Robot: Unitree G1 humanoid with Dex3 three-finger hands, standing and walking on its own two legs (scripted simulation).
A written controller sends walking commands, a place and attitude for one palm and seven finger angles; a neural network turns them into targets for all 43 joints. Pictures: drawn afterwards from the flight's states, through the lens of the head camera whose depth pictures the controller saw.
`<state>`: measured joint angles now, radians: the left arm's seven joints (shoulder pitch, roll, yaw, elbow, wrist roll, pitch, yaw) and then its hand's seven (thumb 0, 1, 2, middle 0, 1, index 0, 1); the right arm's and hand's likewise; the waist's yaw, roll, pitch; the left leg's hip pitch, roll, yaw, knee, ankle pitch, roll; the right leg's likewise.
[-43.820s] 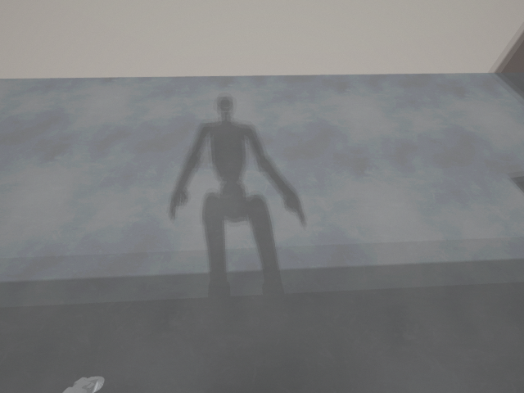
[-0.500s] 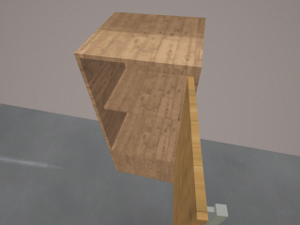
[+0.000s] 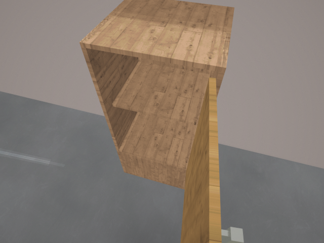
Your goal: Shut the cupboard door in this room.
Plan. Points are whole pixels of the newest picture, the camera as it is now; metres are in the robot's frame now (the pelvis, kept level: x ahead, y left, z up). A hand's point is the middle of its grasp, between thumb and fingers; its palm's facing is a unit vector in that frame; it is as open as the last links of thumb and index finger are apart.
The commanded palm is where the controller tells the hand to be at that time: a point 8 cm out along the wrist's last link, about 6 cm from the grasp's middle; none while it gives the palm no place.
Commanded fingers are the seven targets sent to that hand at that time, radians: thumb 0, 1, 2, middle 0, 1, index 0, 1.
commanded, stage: stand and wait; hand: left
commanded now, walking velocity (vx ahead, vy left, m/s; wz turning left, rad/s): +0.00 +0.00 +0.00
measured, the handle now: (216, 238) +0.15 -0.11 -0.03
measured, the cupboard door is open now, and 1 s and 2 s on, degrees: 98 95 81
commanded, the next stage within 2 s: turn or walk to find it in 0.60 s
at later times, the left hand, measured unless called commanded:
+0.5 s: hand out of the picture -0.02 +0.16 -0.18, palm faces +0.04 -0.98 -0.17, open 7.4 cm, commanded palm none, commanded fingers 0.00 0.90 0.90 -0.20 -0.30 -0.20 -0.30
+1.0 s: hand out of the picture -0.04 +0.21 -0.19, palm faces +0.06 -0.97 -0.21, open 7.4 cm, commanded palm none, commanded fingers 0.00 0.90 0.90 -0.20 -0.30 -0.20 -0.30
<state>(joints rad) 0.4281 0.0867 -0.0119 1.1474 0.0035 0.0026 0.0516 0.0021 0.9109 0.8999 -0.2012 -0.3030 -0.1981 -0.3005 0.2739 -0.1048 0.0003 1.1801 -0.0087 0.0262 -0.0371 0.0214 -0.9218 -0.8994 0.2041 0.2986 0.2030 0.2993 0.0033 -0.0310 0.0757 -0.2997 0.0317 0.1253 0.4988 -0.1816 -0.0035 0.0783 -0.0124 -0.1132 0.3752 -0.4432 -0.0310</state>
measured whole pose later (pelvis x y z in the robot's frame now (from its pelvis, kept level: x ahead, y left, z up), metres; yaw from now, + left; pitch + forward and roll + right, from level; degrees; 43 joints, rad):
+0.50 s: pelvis +0.01 +0.01 +0.00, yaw +0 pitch -1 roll +2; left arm 0.35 0.12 0.00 1.10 0.01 -0.01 0.05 0.00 0.91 0.90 -0.20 -0.30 -0.20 -0.30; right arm 0.24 -0.13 -0.01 1.14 -0.01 0.01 -0.04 0.01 -0.93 -0.90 0.20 0.30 0.20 0.30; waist 0.00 -0.05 0.05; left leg -0.29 0.02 0.14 0.53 -0.21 0.01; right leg 0.09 -0.03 -0.11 0.40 -0.46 -0.02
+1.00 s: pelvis -0.03 +0.03 -0.02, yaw +3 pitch +1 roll +3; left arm 0.28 0.17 0.04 1.03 0.01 0.04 0.03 0.00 0.91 0.90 -0.20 -0.30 -0.20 -0.30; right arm 0.21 -0.15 -0.04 1.01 -0.02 0.02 -0.02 0.01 -0.91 -0.90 0.20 0.30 0.20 0.30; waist -0.03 -0.06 0.09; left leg -0.46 -0.03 0.12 0.65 -0.21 0.06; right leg -0.22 -0.06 -0.05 0.98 -0.60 0.00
